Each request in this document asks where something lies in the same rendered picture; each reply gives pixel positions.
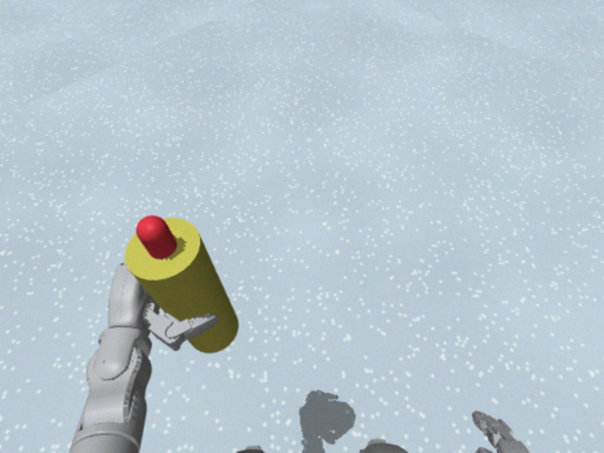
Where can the left robot hand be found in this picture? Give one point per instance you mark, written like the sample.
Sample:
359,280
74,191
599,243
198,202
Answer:
131,305

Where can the right robot hand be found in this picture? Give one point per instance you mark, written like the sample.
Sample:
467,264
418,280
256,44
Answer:
498,433

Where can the left robot arm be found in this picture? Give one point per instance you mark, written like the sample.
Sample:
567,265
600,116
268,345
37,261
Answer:
118,372

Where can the bottle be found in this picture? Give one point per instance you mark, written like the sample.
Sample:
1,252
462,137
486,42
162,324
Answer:
169,259

